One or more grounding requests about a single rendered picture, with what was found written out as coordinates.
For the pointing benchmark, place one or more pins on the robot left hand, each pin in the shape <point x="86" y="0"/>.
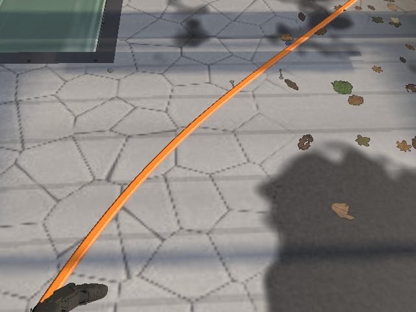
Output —
<point x="70" y="296"/>

